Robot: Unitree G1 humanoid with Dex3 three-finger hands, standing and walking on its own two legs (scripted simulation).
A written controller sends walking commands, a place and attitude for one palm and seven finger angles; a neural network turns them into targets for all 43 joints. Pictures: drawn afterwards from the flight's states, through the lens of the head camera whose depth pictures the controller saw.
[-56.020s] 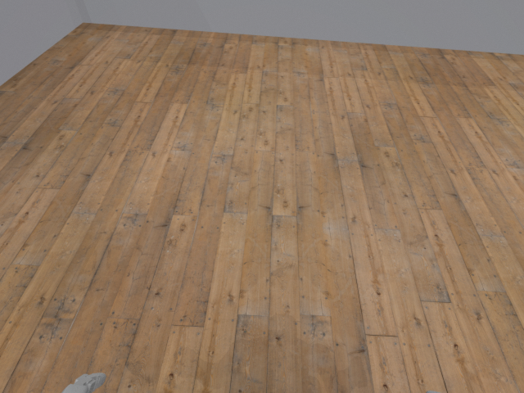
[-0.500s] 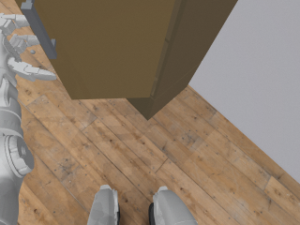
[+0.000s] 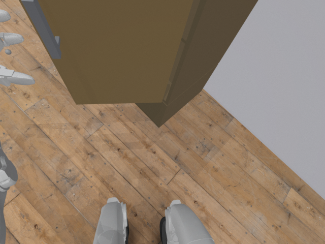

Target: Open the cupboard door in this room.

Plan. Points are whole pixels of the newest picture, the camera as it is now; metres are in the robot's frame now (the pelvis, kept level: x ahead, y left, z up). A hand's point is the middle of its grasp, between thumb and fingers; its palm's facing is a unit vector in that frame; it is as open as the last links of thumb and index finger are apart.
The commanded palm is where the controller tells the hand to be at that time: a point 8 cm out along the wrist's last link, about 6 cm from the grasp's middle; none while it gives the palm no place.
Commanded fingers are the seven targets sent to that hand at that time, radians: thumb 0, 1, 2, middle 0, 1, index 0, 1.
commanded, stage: move the hooked fingers beside the handle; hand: left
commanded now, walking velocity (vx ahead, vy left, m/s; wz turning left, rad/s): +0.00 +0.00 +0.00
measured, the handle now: (46, 24) +0.59 +0.23 +0.08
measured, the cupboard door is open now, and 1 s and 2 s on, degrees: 52 52 52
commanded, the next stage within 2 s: slide the fingers in behind the handle in 0.96 s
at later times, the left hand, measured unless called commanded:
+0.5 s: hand (11, 49) +0.52 +0.29 +0.08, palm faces +0.08 -1.00 +0.00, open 14.0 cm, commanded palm +0.51 +0.31 +0.07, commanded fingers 0.00 -0.50 0.30 -0.30 -1.20 -0.30 -1.20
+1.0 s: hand (7, 49) +0.52 +0.29 +0.08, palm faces +0.09 -1.00 -0.01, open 14.0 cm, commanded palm +0.51 +0.32 +0.07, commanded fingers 0.00 -0.50 0.30 -0.30 -1.20 -0.30 -1.20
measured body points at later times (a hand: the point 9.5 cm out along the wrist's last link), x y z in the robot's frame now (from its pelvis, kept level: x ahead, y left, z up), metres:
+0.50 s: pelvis +0.00 +0.01 +0.00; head +0.17 +0.06 +0.42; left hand +0.51 +0.34 +0.08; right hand +0.00 -0.25 -0.09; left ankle +0.04 +0.10 -0.63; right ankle +0.00 -0.13 -0.63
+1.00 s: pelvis +0.00 +0.00 +0.00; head +0.17 +0.05 +0.41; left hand +0.51 +0.35 +0.08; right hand +0.02 -0.28 -0.10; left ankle +0.04 +0.10 -0.63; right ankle +0.00 -0.13 -0.63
